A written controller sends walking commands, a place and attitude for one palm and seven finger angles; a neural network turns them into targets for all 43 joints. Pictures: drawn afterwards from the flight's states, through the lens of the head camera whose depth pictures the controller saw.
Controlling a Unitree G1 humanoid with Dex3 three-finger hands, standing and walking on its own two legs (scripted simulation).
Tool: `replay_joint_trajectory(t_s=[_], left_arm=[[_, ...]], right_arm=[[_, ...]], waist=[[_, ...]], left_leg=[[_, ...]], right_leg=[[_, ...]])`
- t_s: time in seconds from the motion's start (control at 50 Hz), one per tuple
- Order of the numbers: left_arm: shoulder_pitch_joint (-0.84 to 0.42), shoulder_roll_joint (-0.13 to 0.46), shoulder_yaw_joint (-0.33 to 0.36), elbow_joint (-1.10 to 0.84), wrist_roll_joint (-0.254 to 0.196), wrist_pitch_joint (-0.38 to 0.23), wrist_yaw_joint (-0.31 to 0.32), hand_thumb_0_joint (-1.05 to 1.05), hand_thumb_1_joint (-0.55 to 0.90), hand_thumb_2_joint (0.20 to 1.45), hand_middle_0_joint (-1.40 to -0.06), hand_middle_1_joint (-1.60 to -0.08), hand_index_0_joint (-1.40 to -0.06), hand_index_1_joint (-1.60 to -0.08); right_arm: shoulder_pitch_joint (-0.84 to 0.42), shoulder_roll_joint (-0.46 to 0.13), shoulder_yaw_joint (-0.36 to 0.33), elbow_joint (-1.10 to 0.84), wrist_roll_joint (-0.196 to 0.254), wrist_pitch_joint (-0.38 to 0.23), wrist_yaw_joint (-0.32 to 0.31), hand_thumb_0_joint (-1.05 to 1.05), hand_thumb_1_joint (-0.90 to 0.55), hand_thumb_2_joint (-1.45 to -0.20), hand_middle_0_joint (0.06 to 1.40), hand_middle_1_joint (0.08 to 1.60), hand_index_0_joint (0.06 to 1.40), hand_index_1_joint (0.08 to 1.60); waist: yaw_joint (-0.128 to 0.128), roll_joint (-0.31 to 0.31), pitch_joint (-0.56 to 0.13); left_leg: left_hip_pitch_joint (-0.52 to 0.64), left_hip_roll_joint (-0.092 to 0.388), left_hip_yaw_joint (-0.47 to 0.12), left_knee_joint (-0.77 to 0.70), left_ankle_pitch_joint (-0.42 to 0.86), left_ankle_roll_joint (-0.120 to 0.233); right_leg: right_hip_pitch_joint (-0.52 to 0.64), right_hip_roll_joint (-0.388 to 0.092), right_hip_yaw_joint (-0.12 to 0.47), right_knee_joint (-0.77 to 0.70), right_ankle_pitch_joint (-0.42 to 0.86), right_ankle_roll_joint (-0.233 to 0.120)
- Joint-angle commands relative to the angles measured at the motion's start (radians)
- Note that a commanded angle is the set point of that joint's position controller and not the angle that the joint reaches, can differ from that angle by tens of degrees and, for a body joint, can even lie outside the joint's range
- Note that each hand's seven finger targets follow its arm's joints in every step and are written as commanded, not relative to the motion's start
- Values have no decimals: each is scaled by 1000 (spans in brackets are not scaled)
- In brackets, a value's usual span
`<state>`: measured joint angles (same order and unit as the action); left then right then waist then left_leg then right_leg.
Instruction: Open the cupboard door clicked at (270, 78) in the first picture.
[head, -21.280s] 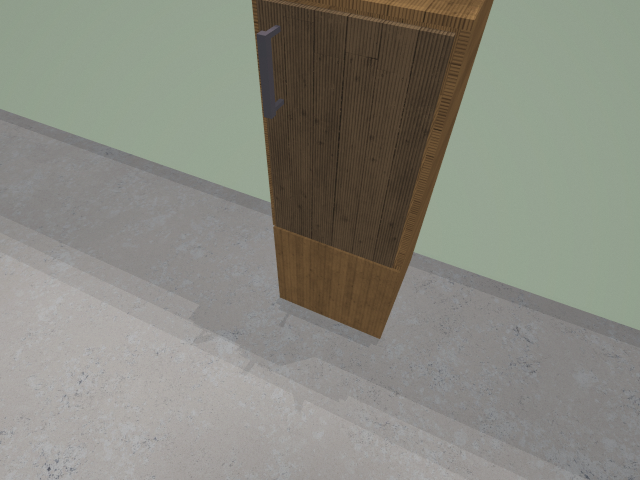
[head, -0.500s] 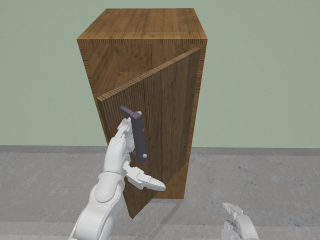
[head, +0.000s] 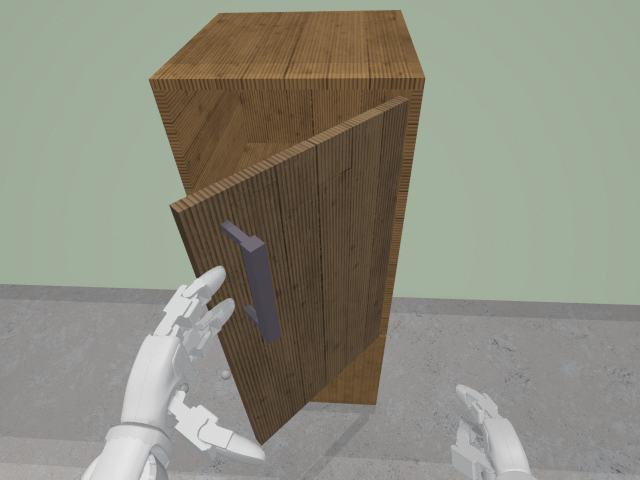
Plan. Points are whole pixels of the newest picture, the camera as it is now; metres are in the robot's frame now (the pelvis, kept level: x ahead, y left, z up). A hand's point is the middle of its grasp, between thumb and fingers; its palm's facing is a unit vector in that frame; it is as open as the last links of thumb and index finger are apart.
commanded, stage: slide the hand sideways off the handle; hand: left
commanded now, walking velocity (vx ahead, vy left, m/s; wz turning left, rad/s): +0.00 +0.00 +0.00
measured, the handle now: (252, 285) +0.30 +0.11 +0.14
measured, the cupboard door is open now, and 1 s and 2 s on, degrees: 47 47 47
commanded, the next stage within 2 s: draw the hand back to the body in 0.18 s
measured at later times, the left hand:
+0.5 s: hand (179, 387) +0.17 +0.15 +0.13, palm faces +0.02 -1.00 -0.06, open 16.3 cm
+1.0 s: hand (97, 382) +0.17 +0.23 +0.14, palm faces +0.28 -0.91 -0.30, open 14.8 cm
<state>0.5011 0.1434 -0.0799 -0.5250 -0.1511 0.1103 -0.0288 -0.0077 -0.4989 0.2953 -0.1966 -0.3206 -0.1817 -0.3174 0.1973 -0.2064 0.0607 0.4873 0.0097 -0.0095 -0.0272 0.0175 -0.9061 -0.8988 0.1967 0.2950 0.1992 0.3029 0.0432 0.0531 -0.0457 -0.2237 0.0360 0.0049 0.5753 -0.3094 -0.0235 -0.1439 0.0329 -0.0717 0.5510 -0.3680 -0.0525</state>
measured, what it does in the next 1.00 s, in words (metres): stands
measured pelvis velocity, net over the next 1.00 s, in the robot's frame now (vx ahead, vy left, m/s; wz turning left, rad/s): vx -0.01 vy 0.03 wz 0.00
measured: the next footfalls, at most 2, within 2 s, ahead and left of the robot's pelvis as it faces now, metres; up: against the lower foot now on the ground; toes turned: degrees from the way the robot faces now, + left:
none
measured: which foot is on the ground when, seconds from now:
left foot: down 0.00-1.00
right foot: down 0.00-1.00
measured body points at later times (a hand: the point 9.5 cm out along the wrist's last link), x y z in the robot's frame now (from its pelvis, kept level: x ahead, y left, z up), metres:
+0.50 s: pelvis -0.01 +0.01 +0.00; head -0.04 -0.02 +0.44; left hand +0.16 +0.21 +0.14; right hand +0.18 -0.20 -0.07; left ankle +0.00 +0.14 -0.73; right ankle -0.04 -0.08 -0.73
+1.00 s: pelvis -0.01 +0.03 +0.01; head -0.03 +0.02 +0.46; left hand +0.15 +0.28 +0.16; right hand +0.19 -0.17 -0.06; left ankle +0.00 +0.14 -0.73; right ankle -0.04 -0.08 -0.73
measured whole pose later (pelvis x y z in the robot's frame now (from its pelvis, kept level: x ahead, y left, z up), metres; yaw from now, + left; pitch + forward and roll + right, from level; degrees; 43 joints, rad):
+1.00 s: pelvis -0.01 +0.03 +0.01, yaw +0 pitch -4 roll -1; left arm 0.54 0.29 0.14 -0.51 -0.07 -0.03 0.07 -0.01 -0.22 0.41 -0.16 -0.30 -0.16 -0.30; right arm 0.19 -0.21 0.07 0.58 -0.01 -0.16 -0.08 0.02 -0.90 -0.90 0.20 0.30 0.20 0.30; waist 0.07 0.05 0.01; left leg -0.19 0.02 0.01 0.51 -0.26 0.01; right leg -0.09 0.02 -0.06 0.44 -0.29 -0.02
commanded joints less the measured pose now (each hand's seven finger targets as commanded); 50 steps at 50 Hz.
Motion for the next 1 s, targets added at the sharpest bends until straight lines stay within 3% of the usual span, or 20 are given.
replay_joint_trajectory(t_s=[0.0,0.04,0.1,0.16,0.24,0.28,0.32,0.48,0.52,0.54,0.6,0.62,0.66,0.76,0.78,0.8,0.82,0.84,0.98], left_arm=[[16,86,136,-240,-29,-94,-29,0,-500,300,-150,-300,-150,-300],[6,73,124,-263,-42,-108,-49,0,-500,300,-150,-300,-150,-300],[52,105,180,-254,-69,-129,-76,0,-500,300,-150,-300,-150,-300],[-9,78,135,-264,-85,-156,-107,0,-500,300,-150,-300,-150,-300],[-49,70,106,-251,-81,-178,-114,0,-500,300,-150,-300,-150,-300],[-61,113,145,-225,-73,-174,-105,0,-500,300,-150,-300,-150,-300],[-59,144,186,-214,-66,-162,-94,0,-500,300,-150,-300,-150,-300],[-116,143,222,-212,-106,-108,-101,0,-500,300,-150,-300,-150,-300],[-93,155,244,-199,-114,-98,-109,0,-500,300,-150,-300,-150,-300],[-99,152,236,-215,-113,-94,-116,0,-500,300,-150,-300,-150,-300],[-100,174,268,-193,-120,-73,-124,0,-500,300,-150,-300,-150,-300],[-108,172,262,-217,-119,-71,-130,0,-500,300,-150,-300,-150,-300],[-122,184,283,-218,-129,-63,-135,0,-500,300,-150,-300,-150,-300],[-118,201,317,-229,-146,-59,-153,0,-325,375,-156,-300,-156,-300],[-155,326,320,-322,11,-140,-25,0,-290,390,-158,-300,-158,-300],[-74,283,328,-233,22,-153,30,0,-255,405,-159,-300,-159,-300],[-50,242,287,-220,46,-168,56,0,-220,420,-160,-300,-160,-300],[-22,225,273,-214,59,-180,72,0,-185,435,-161,-300,-161,-300],[-82,269,315,-189,105,-240,138,0,60,540,-170,-300,-170,-300]], right_arm=[[-117,-85,-40,-170,8,-85,-16,0,-900,-900,200,300,200,300],[-114,-87,-40,-174,10,-101,-18,0,-900,-900,200,300,200,300],[-103,-92,-46,-165,13,-126,-26,0,-900,-900,200,300,200,300],[-94,-97,-45,-164,15,-162,-31,0,-900,-900,200,300,200,300],[-83,-104,-48,-151,15,-216,-39,0,-900,-900,200,300,200,300],[-79,-108,-50,-140,15,-227,-44,0,-900,-900,200,300,200,300],[-93,-102,-46,-134,15,-230,-46,0,-900,-900,200,300,200,300],[-119,-101,-33,-122,22,-246,-53,0,-900,-900,200,300,200,300],[-121,-105,-33,-117,23,-250,-53,0,-900,-900,200,300,200,300],[-124,-106,-32,-116,24,-251,-52,0,-900,-900,200,300,200,300],[-124,-109,-32,-107,25,-252,-54,0,-900,-900,200,300,200,300],[-120,-111,-30,-110,26,-250,-53,0,-900,-900,200,300,200,300],[-118,-113,-30,-108,27,-250,-57,0,-900,-900,200,300,200,300],[-119,-117,-30,-102,31,-251,-57,0,-900,-900,200,300,200,300],[-145,-105,-26,-107,5,-247,-71,0,-900,-900,200,300,200,300],[-135,-96,-25,-81,-6,-244,-78,0,-900,-900,200,300,200,300],[-131,-100,-22,-75,-12,-232,-73,0,-900,-900,200,300,200,300],[-132,-97,-26,-74,-12,-221,-69,0,-900,-900,200,300,200,300],[-142,-105,-41,-54,-25,-181,-67,0,-900,-900,200,300,200,300]], waist=[[14,-79,-76],[2,-86,-59],[7,-84,-54],[-14,-81,-28],[-15,-80,-31],[-7,-89,-33],[10,-56,-32],[15,-40,-25],[19,-66,-31],[19,-28,-31],[22,-44,-27],[21,-6,-42],[18,-33,-41],[21,-16,-51],[34,-30,-4],[26,-36,63],[20,-42,57],[19,-7,46],[16,14,16]], left_leg=[[69,-36,8,-11,295,60],[59,-38,4,-3,276,61],[42,-40,0,18,264,59],[31,-44,-9,30,229,60],[24,-46,-21,40,187,62],[9,-47,-24,38,166,61],[5,-47,-21,29,161,59],[28,-43,-20,-7,155,57],[28,-40,-23,-11,163,57],[37,-40,-21,-17,170,56],[35,-38,-28,-28,179,55],[46,-38,-27,-38,178,55],[44,-38,-31,-42,177,54],[59,-37,-39,-55,205,50],[53,-39,-24,-79,187,53],[47,-36,-17,-81,157,48],[60,-29,-25,-101,159,48],[81,-25,-18,-110,170,49],[151,-15,-16,-181,172,49]], right_leg=[[-63,-37,41,-80,485,58],[-85,-41,44,-78,475,66],[-91,-46,61,-87,469,70],[-139,-47,60,-90,400,73],[-167,-48,62,-99,284,64],[-169,-50,68,-104,232,61],[-159,-54,72,-110,203,54],[-148,-40,45,-124,194,53],[-139,-38,41,-123,204,53],[-138,-35,35,-118,215,50],[-127,-28,22,-111,230,47],[-127,-27,14,-105,228,45],[-125,-23,7,-104,227,47],[-112,-15,-7,-93,261,41],[-105,-29,47,-167,241,35],[-132,-34,52,-202,191,31],[-112,-36,43,-198,186,31],[-100,-37,44,-198,197,31],[-32,-36,45,-238,169,31]])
